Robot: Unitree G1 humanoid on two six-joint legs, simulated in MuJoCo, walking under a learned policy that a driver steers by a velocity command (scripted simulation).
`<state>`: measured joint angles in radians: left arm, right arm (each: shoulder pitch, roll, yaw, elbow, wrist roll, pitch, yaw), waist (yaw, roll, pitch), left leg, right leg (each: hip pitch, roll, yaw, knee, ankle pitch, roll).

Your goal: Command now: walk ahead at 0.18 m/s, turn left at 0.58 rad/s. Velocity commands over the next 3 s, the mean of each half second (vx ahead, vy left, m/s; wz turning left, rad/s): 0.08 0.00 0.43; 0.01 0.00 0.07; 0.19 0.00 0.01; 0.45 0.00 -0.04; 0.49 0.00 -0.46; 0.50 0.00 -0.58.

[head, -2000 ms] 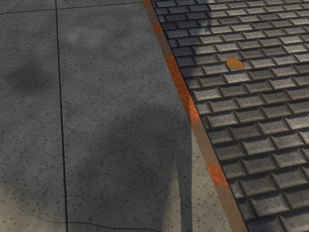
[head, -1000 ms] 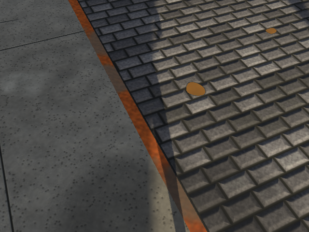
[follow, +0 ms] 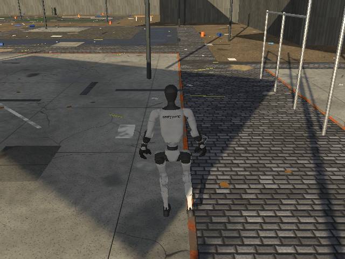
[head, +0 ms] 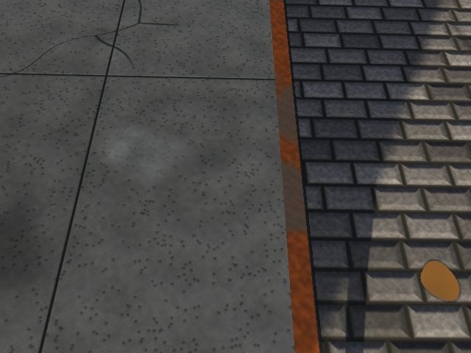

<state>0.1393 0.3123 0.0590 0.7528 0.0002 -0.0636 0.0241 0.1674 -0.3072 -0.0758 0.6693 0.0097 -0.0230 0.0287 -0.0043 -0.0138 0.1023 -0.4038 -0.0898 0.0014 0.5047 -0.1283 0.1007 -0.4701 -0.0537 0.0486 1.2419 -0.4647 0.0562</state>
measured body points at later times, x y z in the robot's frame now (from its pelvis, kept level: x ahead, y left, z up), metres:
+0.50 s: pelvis +0.11 -0.05 +0.01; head +0.14 -0.06 +0.46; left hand +0.19 +0.24 -0.09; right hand +0.33 -0.28 -0.10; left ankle +0.04 +0.07 -0.67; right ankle +0.17 -0.16 -0.73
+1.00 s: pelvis +0.11 -0.02 +0.00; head +0.11 -0.01 +0.45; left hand +0.15 +0.27 -0.12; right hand +0.26 -0.24 -0.12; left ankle +0.06 +0.09 -0.73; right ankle +0.17 -0.16 -0.73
